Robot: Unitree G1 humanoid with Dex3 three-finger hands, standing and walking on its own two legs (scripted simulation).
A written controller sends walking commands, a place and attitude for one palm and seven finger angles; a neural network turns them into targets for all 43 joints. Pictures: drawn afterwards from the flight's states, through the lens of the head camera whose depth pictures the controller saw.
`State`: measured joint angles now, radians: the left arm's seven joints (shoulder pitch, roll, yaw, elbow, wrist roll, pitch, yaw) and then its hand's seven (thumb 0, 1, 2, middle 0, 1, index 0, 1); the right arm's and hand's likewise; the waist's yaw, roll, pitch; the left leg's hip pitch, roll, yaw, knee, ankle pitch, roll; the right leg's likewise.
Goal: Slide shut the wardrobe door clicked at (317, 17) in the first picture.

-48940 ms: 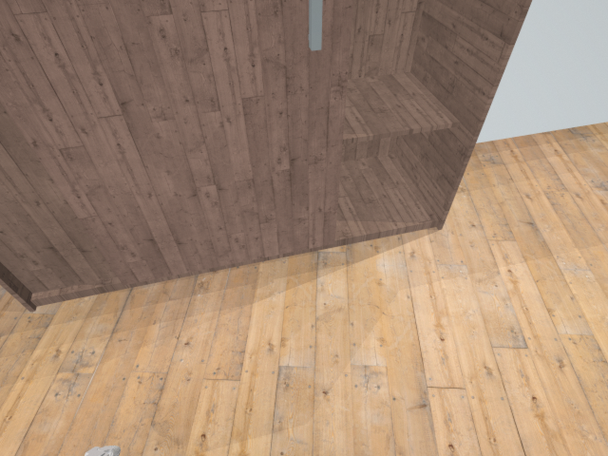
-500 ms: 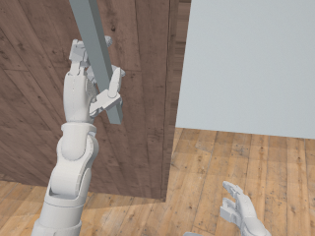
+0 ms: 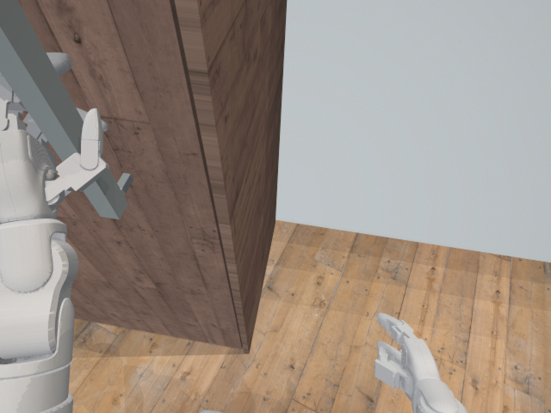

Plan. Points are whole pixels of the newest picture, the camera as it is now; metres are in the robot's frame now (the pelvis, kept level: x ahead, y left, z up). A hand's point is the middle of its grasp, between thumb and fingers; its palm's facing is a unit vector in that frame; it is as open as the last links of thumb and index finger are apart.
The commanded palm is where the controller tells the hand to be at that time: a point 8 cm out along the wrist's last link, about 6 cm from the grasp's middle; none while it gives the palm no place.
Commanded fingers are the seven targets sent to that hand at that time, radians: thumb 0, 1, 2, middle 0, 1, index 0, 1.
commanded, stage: stop walking and hold the door there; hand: left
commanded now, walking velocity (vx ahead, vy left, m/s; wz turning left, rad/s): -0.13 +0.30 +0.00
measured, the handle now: (64, 94) +0.31 +0.27 +0.28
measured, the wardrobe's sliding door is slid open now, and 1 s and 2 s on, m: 0.00 0.00 0.00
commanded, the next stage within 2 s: none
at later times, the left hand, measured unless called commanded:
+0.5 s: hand (91, 153) +0.28 +0.25 +0.23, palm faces +0.53 -0.81 -0.23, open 7.3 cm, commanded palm +0.22 +0.27 +0.24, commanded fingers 0.00 0.90 0.90 -0.45 -1.40 -0.45 -1.40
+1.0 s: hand (90, 153) +0.28 +0.25 +0.23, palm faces +0.49 -0.85 -0.20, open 7.3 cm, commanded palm +0.23 +0.27 +0.24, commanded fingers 0.00 0.90 0.90 -0.45 -1.40 -0.45 -1.40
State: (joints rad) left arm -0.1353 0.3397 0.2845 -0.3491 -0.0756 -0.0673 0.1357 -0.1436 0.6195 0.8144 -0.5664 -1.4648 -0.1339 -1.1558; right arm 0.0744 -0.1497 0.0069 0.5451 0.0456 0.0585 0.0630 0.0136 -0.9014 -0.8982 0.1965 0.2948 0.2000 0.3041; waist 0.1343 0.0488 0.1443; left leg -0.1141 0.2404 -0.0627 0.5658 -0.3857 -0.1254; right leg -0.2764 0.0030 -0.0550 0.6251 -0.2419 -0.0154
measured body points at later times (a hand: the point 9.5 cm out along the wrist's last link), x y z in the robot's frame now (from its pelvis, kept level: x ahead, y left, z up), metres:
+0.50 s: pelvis +0.02 -0.01 +0.01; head +0.01 -0.01 +0.46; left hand +0.25 +0.29 +0.24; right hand +0.17 -0.29 -0.05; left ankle +0.02 +0.10 -0.73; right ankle +0.03 -0.15 -0.73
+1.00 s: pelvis +0.02 +0.01 +0.02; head +0.02 +0.01 +0.47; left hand +0.25 +0.30 +0.24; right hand +0.18 -0.23 -0.07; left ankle +0.02 +0.10 -0.73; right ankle +0.03 -0.15 -0.73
